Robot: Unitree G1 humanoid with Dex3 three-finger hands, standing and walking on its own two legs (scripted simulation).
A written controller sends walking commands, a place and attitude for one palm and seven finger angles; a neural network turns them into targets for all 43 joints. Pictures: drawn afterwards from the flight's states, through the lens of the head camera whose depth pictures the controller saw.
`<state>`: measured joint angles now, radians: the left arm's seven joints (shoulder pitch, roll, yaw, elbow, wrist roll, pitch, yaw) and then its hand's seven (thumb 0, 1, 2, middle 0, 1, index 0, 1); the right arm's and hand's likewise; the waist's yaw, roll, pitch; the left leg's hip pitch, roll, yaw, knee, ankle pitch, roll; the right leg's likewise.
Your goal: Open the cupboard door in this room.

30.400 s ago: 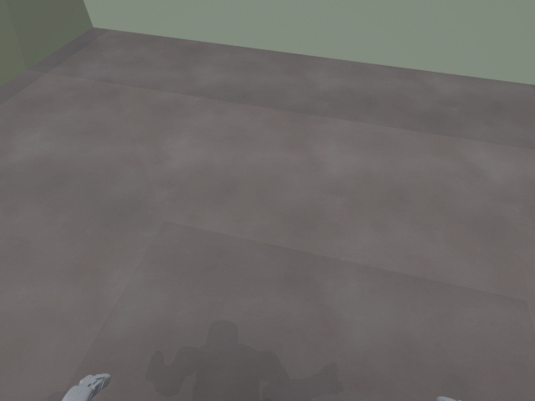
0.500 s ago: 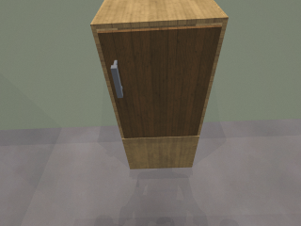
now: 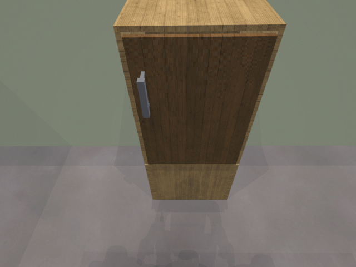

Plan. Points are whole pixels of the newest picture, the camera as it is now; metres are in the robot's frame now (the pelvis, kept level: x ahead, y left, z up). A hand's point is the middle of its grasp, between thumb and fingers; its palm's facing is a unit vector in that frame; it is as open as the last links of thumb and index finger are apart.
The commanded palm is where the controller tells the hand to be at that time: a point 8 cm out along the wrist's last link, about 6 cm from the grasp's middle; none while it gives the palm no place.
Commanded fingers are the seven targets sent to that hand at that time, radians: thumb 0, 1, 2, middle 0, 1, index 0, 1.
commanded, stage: come to a stop and stand still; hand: left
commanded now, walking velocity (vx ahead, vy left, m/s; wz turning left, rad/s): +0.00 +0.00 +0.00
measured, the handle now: (144, 95) +0.58 +0.15 +0.06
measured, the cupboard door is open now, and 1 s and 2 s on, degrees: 0 0 0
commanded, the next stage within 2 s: look again from close up in 0.74 s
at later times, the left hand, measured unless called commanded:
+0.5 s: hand out of the picture +0.01 +0.15 -0.17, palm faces +0.03 -0.98 -0.19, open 7.3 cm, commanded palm none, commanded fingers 0.00 0.90 0.90 -0.20 -0.30 -0.20 -0.30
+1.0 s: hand out of the picture +0.01 +0.13 -0.17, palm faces +0.04 -0.98 -0.17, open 7.4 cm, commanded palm none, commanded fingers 0.00 0.90 0.90 -0.20 -0.30 -0.20 -0.30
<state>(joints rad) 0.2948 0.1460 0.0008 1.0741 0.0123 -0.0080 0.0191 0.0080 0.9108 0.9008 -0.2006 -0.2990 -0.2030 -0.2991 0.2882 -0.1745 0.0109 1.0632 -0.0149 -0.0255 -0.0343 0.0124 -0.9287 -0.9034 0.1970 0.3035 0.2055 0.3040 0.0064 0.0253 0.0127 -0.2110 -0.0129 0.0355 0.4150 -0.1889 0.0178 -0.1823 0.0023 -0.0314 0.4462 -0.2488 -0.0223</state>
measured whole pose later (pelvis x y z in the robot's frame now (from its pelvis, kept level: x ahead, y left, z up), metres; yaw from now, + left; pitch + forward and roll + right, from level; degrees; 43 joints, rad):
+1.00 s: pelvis +0.02 -0.03 +0.00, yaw +0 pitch -1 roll +1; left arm 0.32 0.13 -0.01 1.11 0.01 -0.02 0.03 0.01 0.91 0.90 -0.20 -0.30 -0.20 -0.30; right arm 0.29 -0.13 0.01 1.14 -0.01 -0.02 -0.04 0.00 -0.91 -0.90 0.19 0.30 0.20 0.30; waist 0.01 0.00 0.02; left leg -0.17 0.03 0.02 0.40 -0.21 -0.02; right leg -0.13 0.04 -0.04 0.41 -0.26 -0.06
